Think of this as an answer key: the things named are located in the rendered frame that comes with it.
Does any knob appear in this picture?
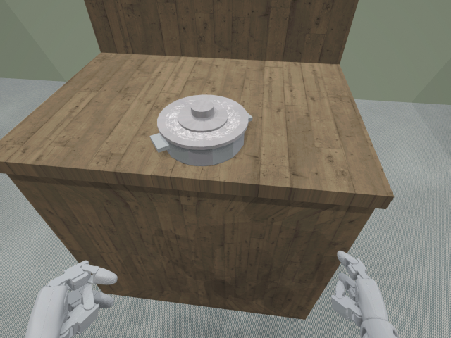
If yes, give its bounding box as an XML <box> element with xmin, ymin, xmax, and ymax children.
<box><xmin>191</xmin><ymin>99</ymin><xmax>214</xmax><ymax>118</ymax></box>

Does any lid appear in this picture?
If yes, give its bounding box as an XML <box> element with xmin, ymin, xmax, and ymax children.
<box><xmin>157</xmin><ymin>94</ymin><xmax>249</xmax><ymax>150</ymax></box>

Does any right robot hand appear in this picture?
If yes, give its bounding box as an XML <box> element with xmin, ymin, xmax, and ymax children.
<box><xmin>331</xmin><ymin>251</ymin><xmax>388</xmax><ymax>327</ymax></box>

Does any right robot forearm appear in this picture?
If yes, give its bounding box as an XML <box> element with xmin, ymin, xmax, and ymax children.
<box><xmin>360</xmin><ymin>318</ymin><xmax>399</xmax><ymax>338</ymax></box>

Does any table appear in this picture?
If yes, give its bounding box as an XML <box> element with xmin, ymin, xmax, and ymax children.
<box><xmin>0</xmin><ymin>0</ymin><xmax>394</xmax><ymax>320</ymax></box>

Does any left robot hand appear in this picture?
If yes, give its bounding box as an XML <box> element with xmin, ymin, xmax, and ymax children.
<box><xmin>25</xmin><ymin>261</ymin><xmax>118</xmax><ymax>338</ymax></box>

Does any pot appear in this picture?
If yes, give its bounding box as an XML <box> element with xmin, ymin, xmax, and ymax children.
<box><xmin>150</xmin><ymin>113</ymin><xmax>253</xmax><ymax>166</ymax></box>

